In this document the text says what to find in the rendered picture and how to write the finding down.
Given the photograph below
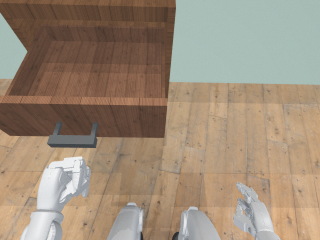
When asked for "robot left hand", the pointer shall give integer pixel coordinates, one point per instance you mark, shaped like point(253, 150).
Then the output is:
point(71, 173)

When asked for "drawer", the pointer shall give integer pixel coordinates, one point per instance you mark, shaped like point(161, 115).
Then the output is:
point(80, 74)

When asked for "left robot forearm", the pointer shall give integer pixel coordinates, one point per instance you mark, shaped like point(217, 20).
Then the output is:
point(44, 225)

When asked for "handle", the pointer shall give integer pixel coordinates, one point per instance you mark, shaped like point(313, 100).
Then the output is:
point(73, 141)

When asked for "robot right thigh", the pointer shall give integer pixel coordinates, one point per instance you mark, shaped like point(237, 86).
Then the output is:
point(195, 225)

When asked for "robot right hand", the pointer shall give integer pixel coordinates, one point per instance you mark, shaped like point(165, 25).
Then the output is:
point(256, 218)

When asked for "right robot forearm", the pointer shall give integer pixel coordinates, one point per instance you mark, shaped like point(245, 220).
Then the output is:
point(266, 235)

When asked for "left robot shin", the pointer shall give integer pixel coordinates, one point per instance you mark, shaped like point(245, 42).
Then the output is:
point(138, 237)

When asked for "cabinet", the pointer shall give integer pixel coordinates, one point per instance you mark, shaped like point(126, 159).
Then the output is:
point(25, 18)

